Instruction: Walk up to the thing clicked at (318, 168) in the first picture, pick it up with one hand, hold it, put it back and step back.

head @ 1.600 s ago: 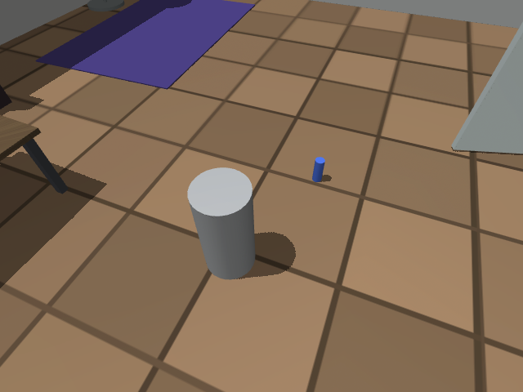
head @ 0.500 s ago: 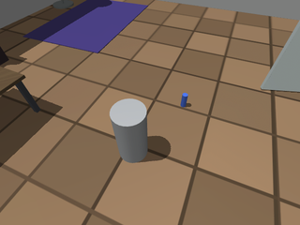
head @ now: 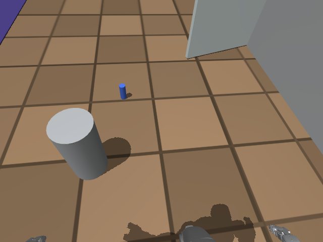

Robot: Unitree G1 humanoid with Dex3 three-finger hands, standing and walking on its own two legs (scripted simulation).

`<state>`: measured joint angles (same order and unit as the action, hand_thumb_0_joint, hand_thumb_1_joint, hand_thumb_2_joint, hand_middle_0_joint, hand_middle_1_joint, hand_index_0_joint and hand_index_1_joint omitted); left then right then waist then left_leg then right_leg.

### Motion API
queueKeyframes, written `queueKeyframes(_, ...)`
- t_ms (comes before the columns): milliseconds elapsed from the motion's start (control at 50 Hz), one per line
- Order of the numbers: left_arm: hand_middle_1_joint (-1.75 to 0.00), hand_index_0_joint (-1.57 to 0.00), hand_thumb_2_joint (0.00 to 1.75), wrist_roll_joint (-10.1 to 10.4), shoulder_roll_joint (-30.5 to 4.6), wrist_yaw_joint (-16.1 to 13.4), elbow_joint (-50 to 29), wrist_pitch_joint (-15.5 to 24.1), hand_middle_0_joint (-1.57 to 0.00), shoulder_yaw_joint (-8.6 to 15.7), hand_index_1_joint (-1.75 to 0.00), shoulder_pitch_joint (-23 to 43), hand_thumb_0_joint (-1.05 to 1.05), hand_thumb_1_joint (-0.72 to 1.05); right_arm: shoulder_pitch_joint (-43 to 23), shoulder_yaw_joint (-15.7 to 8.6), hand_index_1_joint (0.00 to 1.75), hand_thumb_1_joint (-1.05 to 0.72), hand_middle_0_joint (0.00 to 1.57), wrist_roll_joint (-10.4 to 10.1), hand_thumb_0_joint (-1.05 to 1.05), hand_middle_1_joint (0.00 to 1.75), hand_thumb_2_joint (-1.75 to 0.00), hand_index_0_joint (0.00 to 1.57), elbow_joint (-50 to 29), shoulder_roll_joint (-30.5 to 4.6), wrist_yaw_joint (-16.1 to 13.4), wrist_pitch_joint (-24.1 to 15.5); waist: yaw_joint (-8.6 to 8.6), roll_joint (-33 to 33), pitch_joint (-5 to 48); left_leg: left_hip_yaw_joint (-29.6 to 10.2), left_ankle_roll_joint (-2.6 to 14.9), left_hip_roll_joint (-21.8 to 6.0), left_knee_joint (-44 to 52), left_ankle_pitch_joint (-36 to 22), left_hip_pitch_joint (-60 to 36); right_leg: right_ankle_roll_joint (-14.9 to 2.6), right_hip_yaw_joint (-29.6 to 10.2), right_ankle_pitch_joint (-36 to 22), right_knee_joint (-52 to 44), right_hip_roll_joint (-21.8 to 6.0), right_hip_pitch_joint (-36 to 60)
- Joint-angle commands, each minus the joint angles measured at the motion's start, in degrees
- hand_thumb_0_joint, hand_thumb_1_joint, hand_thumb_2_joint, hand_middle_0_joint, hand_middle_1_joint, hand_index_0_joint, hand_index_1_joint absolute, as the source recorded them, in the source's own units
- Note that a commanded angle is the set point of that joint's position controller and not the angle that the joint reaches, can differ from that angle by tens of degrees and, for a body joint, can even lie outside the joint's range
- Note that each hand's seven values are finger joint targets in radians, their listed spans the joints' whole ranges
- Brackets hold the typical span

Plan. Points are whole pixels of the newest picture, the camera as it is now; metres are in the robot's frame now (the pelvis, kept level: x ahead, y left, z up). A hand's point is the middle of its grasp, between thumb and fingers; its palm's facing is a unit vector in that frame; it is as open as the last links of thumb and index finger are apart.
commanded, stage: walk up
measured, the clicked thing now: (122, 91) +1.30 +0.26 -0.71
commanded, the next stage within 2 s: none
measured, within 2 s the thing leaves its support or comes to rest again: neither
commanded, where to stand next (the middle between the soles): +0.09 -0.06 m, yaw -75 degrees
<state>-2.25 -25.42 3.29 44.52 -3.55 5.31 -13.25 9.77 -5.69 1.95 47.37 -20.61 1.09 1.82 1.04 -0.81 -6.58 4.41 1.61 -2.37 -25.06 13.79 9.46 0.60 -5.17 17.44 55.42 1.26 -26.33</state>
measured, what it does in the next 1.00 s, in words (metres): steps on the spot, turning right: right foot, then left foot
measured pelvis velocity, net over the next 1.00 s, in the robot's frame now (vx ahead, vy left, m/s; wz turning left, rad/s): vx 0.08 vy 0.01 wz -0.86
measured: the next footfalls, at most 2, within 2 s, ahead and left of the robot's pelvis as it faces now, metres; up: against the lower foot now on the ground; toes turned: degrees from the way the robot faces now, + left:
right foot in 0.22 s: +0.04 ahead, -0.15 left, +0.00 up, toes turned -18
left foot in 0.62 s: +0.21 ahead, +0.03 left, +0.00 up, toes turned -36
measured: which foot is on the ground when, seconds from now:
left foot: down 0.00-0.26, up 0.28-0.60, down 0.62-1.00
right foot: up 0.00-0.20, down 0.22-0.64, up 0.66-1.00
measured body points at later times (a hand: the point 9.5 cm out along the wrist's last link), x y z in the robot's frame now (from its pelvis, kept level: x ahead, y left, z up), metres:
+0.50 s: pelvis +0.04 -0.02 -0.01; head +0.06 -0.06 +0.43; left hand +0.28 +0.20 -0.10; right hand -0.02 -0.35 -0.13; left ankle +0.16 +0.10 -0.70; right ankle +0.01 -0.14 -0.75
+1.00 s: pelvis +0.08 +0.01 -0.02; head +0.13 -0.01 +0.43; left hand +0.38 +0.15 -0.13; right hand -0.11 -0.26 -0.10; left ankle +0.18 +0.06 -0.75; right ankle -0.04 -0.10 -0.70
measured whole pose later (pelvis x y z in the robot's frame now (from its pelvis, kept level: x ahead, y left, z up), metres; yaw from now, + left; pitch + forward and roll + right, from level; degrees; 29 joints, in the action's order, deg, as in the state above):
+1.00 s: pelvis +0.08 +0.01 -0.02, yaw -49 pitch -1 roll -1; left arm -0.6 -24.9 2.4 41.5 -4.0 3.0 -15.9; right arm 16.8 -3.0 1.7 39.4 -23.5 1.1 -0.5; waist 1.8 -1.5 -8.0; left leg 11.3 1.6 -6.7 -34.7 15.5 17.7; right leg 0.8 -3.1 22.9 53.2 -1.3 -24.6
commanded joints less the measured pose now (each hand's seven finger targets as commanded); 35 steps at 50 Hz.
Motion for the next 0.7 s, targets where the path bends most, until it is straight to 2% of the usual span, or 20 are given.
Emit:
queueKeyframes(0, -0.30, -0.20, 0.90, 0.3, -6.5, 1.0, -7.1, 1.8, -0.20, 1.3, -0.30, 2.4, 0.00, 0.90, 0.2, -4.3, 0.30, -0.90, 0.20, -0.3, 0.00, 0.30, -0.90, 0.20, -7.1, -15.5, -0.1, -2.8, 2.84, 11.6, 4.1, -8.0, 5.74, -13.6, 9.0, 1.5, -8.7, 0.96, 4.4, -0.7, -6.4, -3.5, -6.8)
queueKeyframes(40, -0.30, -0.20, 0.90, 0.1, -7.2, 1.0, -8.5, 2.2, -0.20, 1.2, -0.30, 5.4, 0.00, 0.90, 2.0, -4.5, 0.30, -0.90, 0.20, 0.1, 0.00, 0.30, -0.90, 0.20, -7.9, -16.9, 0.6, -2.9, 4.02, 11.1, 2.7, -7.7, 7.73, -16.2, 10.0, 4.9, -6.0, 0.61, 5.5, 2.3, -9.9, -4.6, -5.1)
queueKeyframes(100, -0.30, -0.20, 0.90, 0.2, -7.6, 1.1, -8.4, 2.9, -0.20, 1.0, -0.30, 4.9, 0.00, 0.90, 3.0, -4.6, 0.30, -0.90, 0.20, 0.1, 0.00, 0.30, -0.90, 0.20, -8.9, -17.6, 1.2, -3.0, 3.88, 9.3, 2.2, -4.4, 7.38, -17.5, 8.8, 3.1, -2.8, -0.58, 7.2, 3.0, -14.5, -4.5, -0.3)
queueKeyframes(180, -0.30, -0.20, 0.90, 0.1, -8.1, 0.1, -7.0, 4.1, -0.20, 1.6, -0.30, -1.9, 0.00, 0.90, 2.4, -4.1, 0.30, -0.90, 0.20, -0.6, 0.00, 0.30, -0.90, 0.20, -10.7, -16.4, 1.7, -2.2, 0.11, 5.3, 8.9, 4.2, 4.97, -15.4, -7.0, -11.4, -2.5, -2.61, 10.7, 1.6, -26.3, -1.4, 12.4)
queueKeyframes(200, -0.30, -0.20, 0.90, -0.2, -10.0, -0.5, -5.5, 4.4, -0.20, 2.6, -0.30, -6.8, 0.00, 0.90, 2.5, -3.8, 0.30, -0.90, 0.20, -1.3, 0.00, 0.30, -0.90, 0.20, -10.9, -15.6, 1.7, -2.0, -2.82, 0.4, 12.2, 6.8, 2.67, -12.4, -17.4, -11.6, 3.1, -4.67, 7.7, 0.1, -30.6, -1.0, 22.7)
queueKeyframes(220, -0.30, -0.20, 0.90, -0.3, -14.3, -1.3, -5.7, 4.8, -0.20, 4.1, -0.30, -10.1, 0.00, 0.90, 3.4, -2.6, 0.30, -0.90, 0.20, -1.9, 0.00, 0.30, -0.90, 0.20, -11.7, -13.3, 1.9, -2.1, -5.53, -10.3, 13.5, 7.7, 0.03, -6.7, -30.3, -4.9, 13.9, -8.26, -5.3, -0.5, -35.0, -6.2, 31.4)
queueKeyframes(240, -0.30, -0.20, 0.90, -0.5, -16.8, -2.0, -7.5, 5.2, -0.20, 4.7, -0.30, -9.1, 0.00, 0.90, 1.8, -1.0, 0.30, -0.90, 0.20, -2.2, 0.00, 0.30, -0.90, 0.20, -13.7, -9.5, 2.1, -2.2, -5.19, -19.0, 10.3, 5.2, -3.43, 2.2, -37.2, 20.2, 33.0, -13.62, -25.8, -9.9, -34.9, -16.1, 38.1)
queueKeyframes(260, -0.30, -0.20, 0.90, 0.1, -16.4, -2.0, -8.5, 4.7, -0.20, 4.3, -0.30, -9.6, 0.00, 0.90, -0.1, -1.6, 0.30, -0.90, 0.20, -2.0, 0.00, 0.30, -0.90, 0.20, -14.3, -13.3, 1.6, -2.2, -6.47, -14.9, 10.3, -4.7, -3.66, 0.5, -36.5, 25.1, 31.3, -19.06, -33.2, -13.3, -35.2, -20.1, 33.7)
queueKeyframes(280, -0.30, -0.20, 0.90, 0.8, -15.6, -2.3, -8.4, 4.4, -0.20, 3.9, -0.30, -8.6, 0.00, 0.90, -0.8, -1.9, 0.30, -0.90, 0.20, -1.7, 0.00, 0.30, -0.90, 0.20, -14.1, -14.3, 1.4, -2.6, -5.55, -12.1, 8.4, -5.9, -3.88, -0.7, -37.2, 25.0, 29.2, -19.89, -31.2, -15.4, -35.1, -20.3, 28.9)
queueKeyframes(320, -0.30, -0.20, 0.90, 1.8, -12.7, -3.1, -10.1, 4.0, -0.20, 2.6, -0.30, -2.5, 0.00, 0.90, 1.9, -2.2, 0.30, -0.90, 0.20, -2.3, 0.00, 0.30, -0.90, 0.20, -10.6, -14.5, 1.6, -2.2, -1.77, -7.1, 6.7, -7.7, -4.33, -3.2, -34.2, 17.8, 27.3, -13.59, -17.6, -14.1, -34.0, -12.3, 26.6)
queueKeyframes(340, -0.30, -0.20, 0.90, 1.7, -12.3, -3.4, -10.8, 3.9, -0.20, 2.4, -0.30, -0.7, 0.00, 0.90, 3.6, -2.0, 0.30, -0.90, 0.20, -2.3, 0.00, 0.30, -0.90, 0.20, -9.6, -14.3, 1.5, -1.9, -0.61, -7.7, 6.3, -5.7, -4.35, -2.2, -33.8, 13.9, 25.6, -11.79, -14.8, -12.0, -34.2, -9.4, 23.1)
queueKeyframes(380, -0.30, -0.20, 0.90, 1.2, -13.1, -3.3, -12.4, 4.0, -0.20, 2.6, -0.30, 0.5, 0.00, 0.90, 5.4, -2.1, 0.30, -0.90, 0.20, -1.6, 0.00, 0.30, -0.90, 0.20, -9.0, -14.8, 1.1, -1.2, -0.33, -7.8, 4.9, -4.1, -4.17, -0.7, -34.2, 9.7, 19.9, -11.19, -14.8, -5.1, -35.3, -6.7, 12.5)
queueKeyframes(440, -0.30, -0.20, 0.90, 0.3, -13.3, -3.2, -13.5, 3.7, -0.20, 2.8, -0.30, 0.0, 0.00, 0.90, 4.7, -2.1, 0.30, -0.90, 0.20, -1.0, 0.00, 0.30, -0.90, 0.20, -9.0, -14.7, 0.3, -1.0, -0.97, -7.3, 4.0, -3.8, -3.79, 0.6, -31.7, 7.5, 18.0, -11.77, -16.2, -6.4, -34.9, -5.7, 7.4)
queueKeyframes(520, -0.30, -0.20, 0.90, -0.2, -13.2, -3.1, -13.8, 3.5, -0.20, 2.8, -0.30, -1.1, 0.00, 0.90, 3.4, -1.7, 0.30, -0.90, 0.20, -1.4, 0.00, 0.30, -0.90, 0.20, -9.6, -13.4, -0.9, -2.2, -1.51, -9.7, 6.3, -5.4, -2.14, 2.0, -22.2, 8.7, 13.1, -12.56, -21.6, -19.1, -29.0, -6.7, 7.3)
queueKeyframes(560, -0.30, -0.20, 0.90, 0.8, -12.8, -3.5, -13.7, 3.1, -0.20, 2.5, -0.30, 1.5, 0.00, 0.90, 7.6, -1.6, 0.30, -0.90, 0.20, -2.3, 0.00, 0.30, -0.90, 0.20, -9.2, -11.8, -1.6, -2.8, 1.86, -9.9, 9.1, -8.3, 0.40, 2.8, -10.4, 6.8, 5.4, -10.87, -21.4, -26.6, -22.1, -6.0, 6.0)
queueKeyframes(580, -0.30, -0.20, 0.90, 1.4, -11.3, -3.7, -14.0, 2.9, -0.20, 1.8, -0.30, 3.0, 0.00, 0.90, 10.8, -2.0, 0.30, -0.90, 0.20, -1.8, 0.00, 0.30, -0.90, 0.20, -8.6, -12.4, -1.8, -3.3, 3.93, -7.1, 9.7, -8.8, 1.03, 2.4, -3.6, 0.0, -1.3, -7.54, -19.7, -22.3, -18.0, -4.1, 1.6)
queueKeyframes(600, -0.30, -0.20, 0.90, 1.9, -7.4, -4.0, -14.7, 2.7, -0.20, 0.7, -0.30, 1.6, 0.00, 0.90, 12.3, -3.2, 0.30, -0.90, 0.20, -0.8, 0.00, 0.30, -0.90, 0.20, -8.7, -15.9, -2.3, -3.8, 4.15, 2.6, 10.4, -19.3, 2.38, -6.3, 4.5, 2.2, -5.8, -2.80, -13.5, -12.1, -8.9, 1.5, -3.0)
queueKeyframes(620, -0.30, -0.20, 0.90, 1.7, -4.6, -4.4, -13.4, 2.5, -0.20, -0.1, -0.30, -1.9, 0.00, 0.90, 9.9, -3.7, 0.30, -0.90, 0.20, -0.6, 0.00, 0.30, -0.90, 0.20, -9.2, -19.4, -2.7, -3.9, 1.23, 14.6, 8.4, -32.3, 2.75, -19.6, 6.3, -6.6, -8.1, -0.58, -5.8, 13.8, 1.0, 9.7, -10.9)
queueKeyframes(660, -0.30, -0.20, 0.90, 0.8, -10.9, -5.2, -10.5, 1.9, -0.20, 0.9, -0.30, -6.8, 0.00, 0.90, 4.4, -4.6, 0.30, -0.90, 0.20, -1.5, 0.00, 0.30, -0.90, 0.20, -10.8, -22.1, -2.5, -3.9, -0.40, 12.2, 7.2, -34.6, 8.84, -26.3, 6.7, -6.3, -0.7, -0.06, -4.8, 14.5, 11.1, 1.8, -8.8)
queueKeyframes(680, -0.30, -0.20, 0.90, 0.8, -12.0, -4.6, -10.1, 2.0, -0.20, 1.3, -0.30, -4.9, 0.00, 0.90, 3.6, -4.1, 0.30, -0.90, 0.20, -1.4, 0.00, 0.30, -0.90, 0.20, -11.0, -19.3, -2.4, -4.0, -0.22, 9.0, 4.3, -29.8, 7.65, -22.1, 6.9, -9.2, 1.5, -0.06, -4.6, 12.1, 13.1, 1.1, -7.2)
